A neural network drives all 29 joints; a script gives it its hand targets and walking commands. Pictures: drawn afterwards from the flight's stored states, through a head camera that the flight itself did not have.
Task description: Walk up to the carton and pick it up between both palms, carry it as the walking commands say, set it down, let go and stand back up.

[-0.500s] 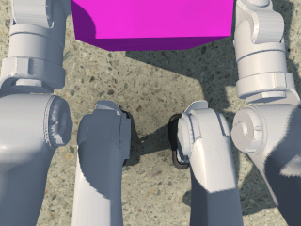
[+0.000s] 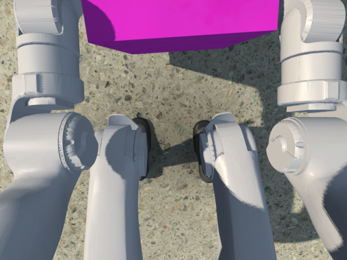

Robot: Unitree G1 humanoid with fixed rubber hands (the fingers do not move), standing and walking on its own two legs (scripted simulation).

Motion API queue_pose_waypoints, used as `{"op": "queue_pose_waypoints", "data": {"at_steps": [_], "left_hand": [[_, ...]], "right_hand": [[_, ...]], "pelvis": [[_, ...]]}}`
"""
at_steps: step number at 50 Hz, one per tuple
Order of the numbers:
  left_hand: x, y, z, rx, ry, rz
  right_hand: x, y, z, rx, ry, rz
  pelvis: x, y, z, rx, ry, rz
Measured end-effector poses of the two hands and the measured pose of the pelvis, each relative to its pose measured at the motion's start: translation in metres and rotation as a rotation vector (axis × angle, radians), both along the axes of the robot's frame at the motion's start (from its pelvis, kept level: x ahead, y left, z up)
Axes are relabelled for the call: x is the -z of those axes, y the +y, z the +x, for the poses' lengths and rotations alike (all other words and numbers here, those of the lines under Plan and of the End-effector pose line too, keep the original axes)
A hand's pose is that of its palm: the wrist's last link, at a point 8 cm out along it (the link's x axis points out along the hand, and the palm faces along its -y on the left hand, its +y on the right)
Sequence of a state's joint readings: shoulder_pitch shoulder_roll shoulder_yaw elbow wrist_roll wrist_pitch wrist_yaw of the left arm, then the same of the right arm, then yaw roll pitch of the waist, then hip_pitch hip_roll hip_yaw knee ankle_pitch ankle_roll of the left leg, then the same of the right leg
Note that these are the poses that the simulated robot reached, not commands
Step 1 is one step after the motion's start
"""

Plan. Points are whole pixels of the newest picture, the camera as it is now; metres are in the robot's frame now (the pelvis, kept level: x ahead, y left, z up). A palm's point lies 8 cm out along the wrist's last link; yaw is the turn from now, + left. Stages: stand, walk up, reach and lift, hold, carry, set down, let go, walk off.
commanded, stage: reach and lift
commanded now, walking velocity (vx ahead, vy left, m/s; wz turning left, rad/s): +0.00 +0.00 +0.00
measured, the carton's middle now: out of the picture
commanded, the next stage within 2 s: none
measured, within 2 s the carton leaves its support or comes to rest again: neither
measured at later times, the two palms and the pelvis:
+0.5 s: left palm out of the picture +0.55 +0.18 -0.05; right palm out of the picture +0.52 -0.13 -0.06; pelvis -0.02 +0.02 +0.05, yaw -1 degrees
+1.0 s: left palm out of the picture +0.53 +0.18 +0.01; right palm out of the picture +0.51 -0.13 +0.01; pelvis -0.01 +0.02 +0.11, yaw -1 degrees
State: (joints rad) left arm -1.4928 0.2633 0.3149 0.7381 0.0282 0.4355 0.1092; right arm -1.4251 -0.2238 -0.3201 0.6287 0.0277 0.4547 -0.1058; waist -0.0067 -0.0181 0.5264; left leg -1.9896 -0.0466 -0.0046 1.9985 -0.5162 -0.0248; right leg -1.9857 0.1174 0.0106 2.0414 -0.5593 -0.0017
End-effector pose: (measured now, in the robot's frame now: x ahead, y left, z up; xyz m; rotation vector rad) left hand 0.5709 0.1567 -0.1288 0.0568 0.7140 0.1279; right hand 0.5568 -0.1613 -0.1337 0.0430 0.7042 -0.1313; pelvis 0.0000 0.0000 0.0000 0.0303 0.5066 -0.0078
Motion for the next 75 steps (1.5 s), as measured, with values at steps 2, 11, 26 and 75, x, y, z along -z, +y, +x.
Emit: {"op": "queue_pose_waypoints", "data": {"at_steps": [2,11,26,75], "left_hand": [[-0.010,0.006,-0.003,-0.023,-0.008,0.002],[-0.057,0.050,-0.012,-0.066,-0.038,-0.008],[-0.082,0.025,-0.020,0.034,-0.016,-0.028],[-0.220,0.041,-0.084,-0.032,-0.035,-0.001]], "right_hand": [[-0.007,0.006,0.003,-0.010,-0.007,0.013],[-0.052,0.048,0.010,-0.086,-0.033,-0.012],[-0.084,0.025,-0.033,0.026,-0.013,-0.041],[-0.221,0.040,-0.068,-0.073,-0.026,-0.050]], "pelvis": [[-0.004,-0.006,0.000,0.004,-0.003,0.019],[-0.022,-0.021,-0.002,-0.006,-0.051,0.047],[-0.050,0.022,-0.016,-0.013,-0.094,-0.060],[-0.151,-0.010,-0.030,-0.019,-0.248,-0.015]]}}
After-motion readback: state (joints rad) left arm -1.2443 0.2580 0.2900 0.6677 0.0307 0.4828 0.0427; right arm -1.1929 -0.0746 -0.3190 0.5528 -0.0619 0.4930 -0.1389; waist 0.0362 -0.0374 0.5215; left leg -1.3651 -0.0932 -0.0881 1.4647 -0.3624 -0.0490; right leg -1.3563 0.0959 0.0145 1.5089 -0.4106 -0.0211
